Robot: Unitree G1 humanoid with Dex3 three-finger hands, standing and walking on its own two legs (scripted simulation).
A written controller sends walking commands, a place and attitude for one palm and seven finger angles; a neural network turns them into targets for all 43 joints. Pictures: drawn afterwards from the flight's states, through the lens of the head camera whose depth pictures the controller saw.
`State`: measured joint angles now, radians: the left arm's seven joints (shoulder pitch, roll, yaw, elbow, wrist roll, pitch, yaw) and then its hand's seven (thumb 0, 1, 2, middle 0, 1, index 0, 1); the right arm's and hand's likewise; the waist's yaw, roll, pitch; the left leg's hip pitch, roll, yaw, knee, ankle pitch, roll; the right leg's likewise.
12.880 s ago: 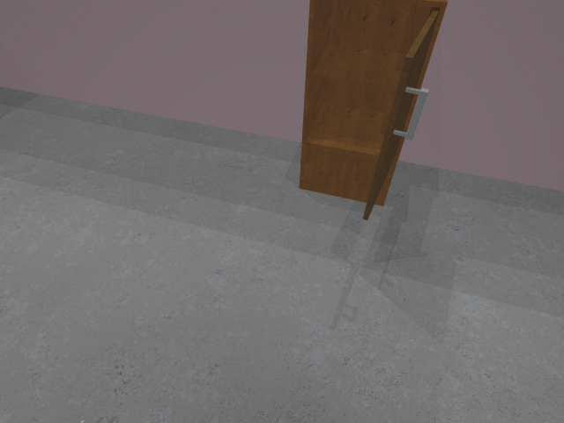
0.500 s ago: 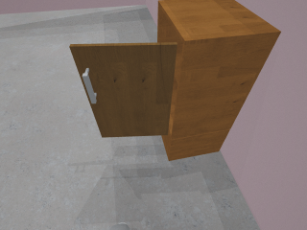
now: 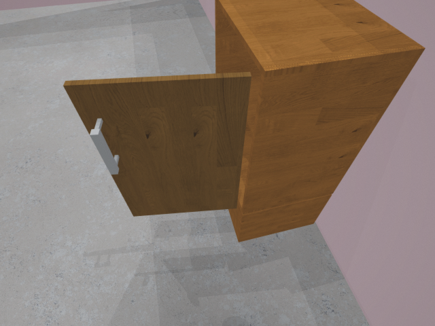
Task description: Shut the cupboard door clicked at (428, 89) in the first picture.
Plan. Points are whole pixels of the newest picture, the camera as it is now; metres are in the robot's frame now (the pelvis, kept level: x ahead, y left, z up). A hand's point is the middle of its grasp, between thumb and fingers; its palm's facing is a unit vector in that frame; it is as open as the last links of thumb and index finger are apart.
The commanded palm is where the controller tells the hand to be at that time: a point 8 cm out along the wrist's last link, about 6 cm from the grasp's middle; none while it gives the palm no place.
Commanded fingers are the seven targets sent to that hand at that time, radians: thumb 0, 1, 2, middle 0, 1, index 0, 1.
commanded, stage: come to a stop and stand still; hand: left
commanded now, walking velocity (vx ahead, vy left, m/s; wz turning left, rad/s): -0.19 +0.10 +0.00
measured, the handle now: (107, 147) +0.51 +0.32 -0.03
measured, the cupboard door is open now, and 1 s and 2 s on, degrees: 81 81 81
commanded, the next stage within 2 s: look again from close up in 0.72 s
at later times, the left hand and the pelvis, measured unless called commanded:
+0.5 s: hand out of the picture +0.02 +0.24 -0.16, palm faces +0.05 -0.96 -0.26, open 7.4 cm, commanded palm none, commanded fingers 0.00 0.90 0.90 -0.20 -0.30 -0.20 -0.30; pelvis -0.03 +0.04 +0.00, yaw +0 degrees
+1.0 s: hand out of the picture -0.01 +0.20 -0.16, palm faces +0.01 -0.98 -0.21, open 7.3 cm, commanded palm none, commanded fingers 0.00 0.90 0.90 -0.20 -0.30 -0.20 -0.30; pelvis -0.01 +0.03 +0.01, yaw -1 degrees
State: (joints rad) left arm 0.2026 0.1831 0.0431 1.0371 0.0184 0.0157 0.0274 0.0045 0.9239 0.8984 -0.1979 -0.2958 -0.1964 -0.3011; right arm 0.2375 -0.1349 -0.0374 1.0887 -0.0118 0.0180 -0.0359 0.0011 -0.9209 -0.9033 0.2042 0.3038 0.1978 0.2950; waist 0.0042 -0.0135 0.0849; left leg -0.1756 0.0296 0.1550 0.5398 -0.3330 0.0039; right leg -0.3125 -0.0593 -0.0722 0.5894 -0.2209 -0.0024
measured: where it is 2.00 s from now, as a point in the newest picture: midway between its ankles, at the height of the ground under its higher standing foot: outside the picture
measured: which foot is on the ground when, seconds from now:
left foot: down 0.00-0.02, up 0.04-0.32, down 0.34-1.00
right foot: down 0.00-1.00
